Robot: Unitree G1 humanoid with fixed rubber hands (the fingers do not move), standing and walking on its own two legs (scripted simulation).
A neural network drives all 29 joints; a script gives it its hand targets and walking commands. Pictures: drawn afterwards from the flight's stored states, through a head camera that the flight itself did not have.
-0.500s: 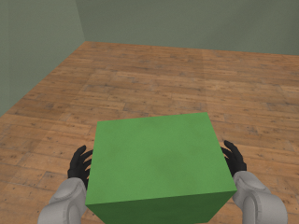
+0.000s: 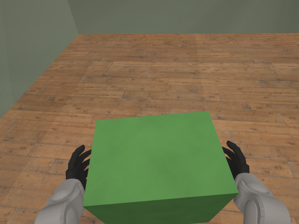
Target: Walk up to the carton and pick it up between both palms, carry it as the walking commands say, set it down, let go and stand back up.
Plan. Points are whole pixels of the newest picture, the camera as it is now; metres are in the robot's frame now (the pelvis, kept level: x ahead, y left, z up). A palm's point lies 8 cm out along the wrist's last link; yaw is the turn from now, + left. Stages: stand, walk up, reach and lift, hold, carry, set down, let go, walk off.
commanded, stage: carry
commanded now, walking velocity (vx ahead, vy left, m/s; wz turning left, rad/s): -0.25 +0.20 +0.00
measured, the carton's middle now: (157, 175) +0.26 -0.01 +0.02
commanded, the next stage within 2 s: none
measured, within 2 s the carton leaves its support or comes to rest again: neither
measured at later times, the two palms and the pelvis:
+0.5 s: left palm out of the picture +0.07 +0.29 +0.09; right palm out of the picture +0.07 -0.07 +0.09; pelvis -0.16 +0.11 -0.01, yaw -1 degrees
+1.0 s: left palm out of the picture -0.11 +0.38 +0.08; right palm out of the picture -0.10 +0.03 +0.08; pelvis -0.34 +0.21 -0.01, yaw +0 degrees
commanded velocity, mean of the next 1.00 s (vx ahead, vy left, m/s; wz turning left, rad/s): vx -0.25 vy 0.20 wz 0.00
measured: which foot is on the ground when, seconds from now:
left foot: up 0.00-0.18, down 0.20-0.58, up 0.60-0.98, down 1.00-1.00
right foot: down 0.00-0.20, up 0.22-0.56, down 0.58-1.00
